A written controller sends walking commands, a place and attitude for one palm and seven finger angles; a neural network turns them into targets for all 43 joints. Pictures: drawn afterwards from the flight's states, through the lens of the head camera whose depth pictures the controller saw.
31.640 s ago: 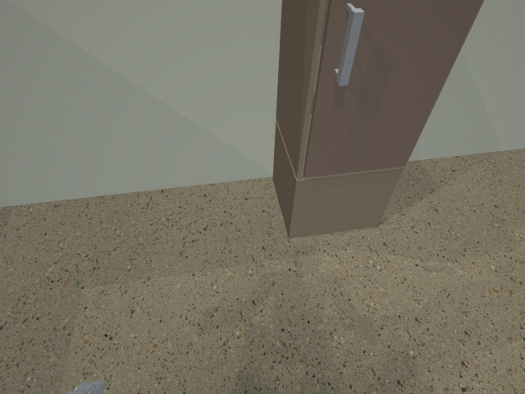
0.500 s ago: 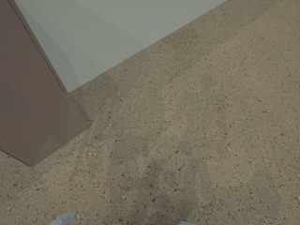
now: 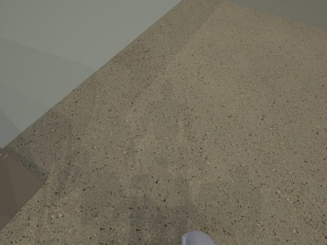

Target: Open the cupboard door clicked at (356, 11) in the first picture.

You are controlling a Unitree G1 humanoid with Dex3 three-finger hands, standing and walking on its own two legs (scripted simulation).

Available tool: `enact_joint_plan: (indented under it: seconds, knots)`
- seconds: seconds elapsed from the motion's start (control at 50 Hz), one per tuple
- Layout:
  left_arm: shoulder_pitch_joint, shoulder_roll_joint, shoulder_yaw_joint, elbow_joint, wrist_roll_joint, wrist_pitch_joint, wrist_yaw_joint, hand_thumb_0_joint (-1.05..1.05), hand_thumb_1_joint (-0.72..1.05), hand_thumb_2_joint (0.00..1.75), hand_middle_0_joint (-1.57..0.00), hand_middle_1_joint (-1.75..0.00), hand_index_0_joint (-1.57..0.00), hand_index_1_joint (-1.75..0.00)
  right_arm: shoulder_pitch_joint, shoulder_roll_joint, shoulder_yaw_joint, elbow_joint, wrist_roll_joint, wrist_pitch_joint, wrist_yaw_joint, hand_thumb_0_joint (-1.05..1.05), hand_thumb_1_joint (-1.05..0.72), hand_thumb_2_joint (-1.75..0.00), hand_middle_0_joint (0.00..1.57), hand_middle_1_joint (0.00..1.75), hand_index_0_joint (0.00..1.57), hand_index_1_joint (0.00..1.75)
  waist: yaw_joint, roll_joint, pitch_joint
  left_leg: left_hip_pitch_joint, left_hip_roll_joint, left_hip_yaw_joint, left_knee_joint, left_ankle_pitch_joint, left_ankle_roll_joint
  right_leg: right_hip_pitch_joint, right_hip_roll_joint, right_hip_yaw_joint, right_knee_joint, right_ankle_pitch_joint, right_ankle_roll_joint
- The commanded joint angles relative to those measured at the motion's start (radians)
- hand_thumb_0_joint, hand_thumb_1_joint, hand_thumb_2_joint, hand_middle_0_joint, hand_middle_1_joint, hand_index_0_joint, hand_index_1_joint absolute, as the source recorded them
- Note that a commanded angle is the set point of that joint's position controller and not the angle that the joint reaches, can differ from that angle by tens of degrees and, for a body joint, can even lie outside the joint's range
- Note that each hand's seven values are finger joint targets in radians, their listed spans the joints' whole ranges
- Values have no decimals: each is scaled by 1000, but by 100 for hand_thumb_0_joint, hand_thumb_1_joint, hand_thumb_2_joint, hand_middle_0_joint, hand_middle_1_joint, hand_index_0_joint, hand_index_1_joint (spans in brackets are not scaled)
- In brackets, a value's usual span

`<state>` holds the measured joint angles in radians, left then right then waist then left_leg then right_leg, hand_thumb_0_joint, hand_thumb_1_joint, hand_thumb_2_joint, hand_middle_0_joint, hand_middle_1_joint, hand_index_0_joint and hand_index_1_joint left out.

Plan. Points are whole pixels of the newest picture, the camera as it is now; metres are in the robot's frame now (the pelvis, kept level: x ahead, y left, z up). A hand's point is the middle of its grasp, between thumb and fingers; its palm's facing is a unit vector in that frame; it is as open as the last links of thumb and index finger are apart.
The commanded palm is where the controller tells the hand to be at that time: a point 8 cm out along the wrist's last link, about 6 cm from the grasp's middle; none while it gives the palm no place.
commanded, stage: walk to a spot facing it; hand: left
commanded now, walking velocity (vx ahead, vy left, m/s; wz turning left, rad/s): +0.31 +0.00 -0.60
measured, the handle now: out of the picture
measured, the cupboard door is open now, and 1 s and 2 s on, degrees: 40 40 40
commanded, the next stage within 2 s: turn to face it in 0.98 s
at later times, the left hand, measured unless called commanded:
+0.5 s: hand (146, 178) +0.33 +0.07 -0.16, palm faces -0.24 -0.94 -0.24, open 7.2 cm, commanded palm none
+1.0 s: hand (168, 127) +0.55 +0.00 -0.17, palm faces -0.32 -0.93 -0.18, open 7.4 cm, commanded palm none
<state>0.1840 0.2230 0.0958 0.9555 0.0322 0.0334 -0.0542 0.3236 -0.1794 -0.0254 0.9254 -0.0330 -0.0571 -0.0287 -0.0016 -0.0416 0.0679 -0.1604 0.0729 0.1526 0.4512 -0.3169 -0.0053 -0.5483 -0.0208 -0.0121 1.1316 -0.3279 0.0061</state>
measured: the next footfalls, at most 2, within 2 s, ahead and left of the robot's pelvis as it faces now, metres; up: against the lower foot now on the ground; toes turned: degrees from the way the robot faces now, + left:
right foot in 0.26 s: +0.22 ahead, -0.15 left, +0.00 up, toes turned -17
left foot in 0.80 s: +0.53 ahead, -0.05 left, +0.00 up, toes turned -13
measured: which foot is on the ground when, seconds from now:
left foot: down 0.00-0.28, up 0.30-0.78, down 0.80-1.00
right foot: up 0.00-0.24, down 0.26-0.80, up 0.82-1.00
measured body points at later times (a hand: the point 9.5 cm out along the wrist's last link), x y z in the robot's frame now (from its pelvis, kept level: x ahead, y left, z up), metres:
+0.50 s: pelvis +0.20 -0.10 +0.00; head +0.26 -0.13 +0.45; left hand +0.34 +0.12 -0.14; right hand +0.18 -0.34 -0.16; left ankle +0.27 +0.08 -0.66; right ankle +0.18 -0.14 -0.74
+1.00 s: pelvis +0.46 -0.15 +0.00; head +0.49 -0.18 +0.44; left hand +0.56 +0.05 -0.16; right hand +0.40 -0.39 -0.16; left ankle +0.49 -0.04 -0.74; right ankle +0.43 -0.27 -0.68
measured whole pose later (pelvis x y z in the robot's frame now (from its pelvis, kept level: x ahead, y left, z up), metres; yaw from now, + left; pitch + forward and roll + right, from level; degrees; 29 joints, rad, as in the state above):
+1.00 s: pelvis +0.46 -0.15 +0.00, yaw -25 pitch +1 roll +2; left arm 0.27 0.15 0.08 1.04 0.03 0.00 -0.02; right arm 0.26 -0.17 -0.06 1.02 -0.03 -0.07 -0.02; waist 0.04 -0.02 0.07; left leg -0.17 0.04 0.20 0.44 -0.27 0.01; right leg -0.56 -0.09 -0.04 1.06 -0.28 -0.01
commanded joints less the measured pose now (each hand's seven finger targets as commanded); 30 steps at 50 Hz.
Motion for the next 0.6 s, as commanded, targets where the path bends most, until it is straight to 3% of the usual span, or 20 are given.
enact_joint_plan:
  seconds: [0.0,0.1,0.12,0.16,0.18,0.2,0.22,0.24,0.26,0.28,0.32,0.36,0.4,0.46,0.52,0.58]
  knots:
    - [-131,-6,-14,-114,-1,-37,-14,0,90,90,-20,-30,-20,-30,179,-145,-30,24,2,-22,-13,0,-90,-90,20,30,20,30,-45,185,-34,221,243,-71,-181,480,66,-212,-59,-34,-22,80,10]
    - [-261,-18,-22,-140,-4,-35,-18,0,90,90,-20,-30,-20,-30,225,-140,-28,56,-9,-13,-8,0,-90,-90,20,30,20,30,-74,189,58,163,259,31,-209,461,76,-114,-49,-103,-316,111,-15]
    - [-255,-14,-22,-138,-6,-36,-17,0,90,90,-20,-30,-20,-30,216,-148,-30,57,-10,-11,-7,0,-90,-90,20,30,20,30,-64,208,60,171,266,53,-196,508,77,-79,-35,-117,-364,101,-27]
    - [-207,10,-15,-121,-6,-41,-12,0,90,90,-20,-30,-20,-30,207,-166,-37,68,-7,-8,-5,0,-90,-90,20,30,20,30,-35,207,18,180,282,88,-112,733,73,46,10,-149,-411,67,-61]
    - [-147,22,-11,-106,-6,-46,-8,0,90,90,-20,-30,-20,-30,195,-180,-39,67,-4,-6,-3,0,-90,-90,20,30,20,30,-4,199,-18,187,280,105,-32,872,67,137,44,-173,-432,40,-81]
    - [-21,44,0,-72,-6,-56,-2,0,90,90,-20,-30,-20,-30,158,-199,-41,58,3,-3,-3,0,-90,-90,20,30,20,30,61,197,-85,149,267,117,126,951,47,313,67,-179,-488,40,-104]
    - [165,99,19,-13,-2,-70,6,0,90,90,-20,-30,-20,-30,111,-200,-38,42,17,-4,7,0,-90,-90,20,30,20,30,152,134,-178,-13,225,147,352,891,8,619,61,-157,-561,108,-133]
    - [326,238,56,19,2,-79,26,0,90,90,-20,-30,-20,-30,100,-125,-26,1,40,-7,21,0,-90,-90,20,30,20,30,217,-120,-314,-350,74,147,727,171,-40,923,-244,302,-660,95,-246]
    - [332,310,61,40,-29,-74,39,0,90,90,-20,-30,-20,-30,22,-91,-30,-39,44,-8,14,0,-90,-90,20,30,20,30,187,-200,-288,-562,-6,-8,1001,-313,-47,916,-425,606,-800,255,-313]
    - [233,269,47,8,-30,-72,48,0,90,90,-20,-30,-20,-30,-6,-115,-39,-32,33,-7,13,0,-90,-90,20,30,20,30,146,-132,-193,-583,55,-140,1035,-179,-29,746,-388,514,-823,173,-281]
    - [63,147,6,-30,-24,-77,56,0,90,90,-20,-30,-20,-30,-24,-92,-43,-2,16,15,13,0,-90,-90,20,30,20,30,38,-5,-48,-469,122,-163,915,-37,-39,389,-311,353,-896,57,-213]
    - [0,105,-3,-40,-12,-91,58,0,90,90,-20,-30,-20,-30,64,-53,-37,42,5,38,20,0,-90,-90,20,30,20,30,-32,-30,-57,-389,110,-139,781,17,-48,303,-229,216,-931,100,-186]
    - [10,90,-5,-22,-11,-100,54,0,90,90,-20,-30,-20,-30,72,-50,-38,52,2,49,25,0,-90,-90,20,30,20,30,-48,-44,-66,-376,93,-122,680,54,-56,303,-182,161,-939,124,-178]
    - [72,72,3,9,-15,-115,49,0,90,90,-20,-30,-20,-30,-7,-47,-41,27,3,43,30,0,-90,-90,20,30,20,30,-25,-37,-76,-443,74,-121,573,108,-60,407,-163,162,-927,243,-183]
    - [146,66,-9,45,-21,-123,49,0,90,90,-20,-30,-20,-30,-141,-57,-40,-13,8,30,36,0,-90,-90,20,30,20,30,10,-53,-54,-534,58,-116,490,125,-59,548,-172,162,-891,470,-181]
    - [194,69,-17,75,-19,-126,60,0,90,90,-20,-30,-20,-30,-249,-54,-36,-38,13,20,44,0,-90,-90,20,30,20,30,31,-52,-30,-534,42,-97,375,117,-49,623,-194,164,-859,629,-190]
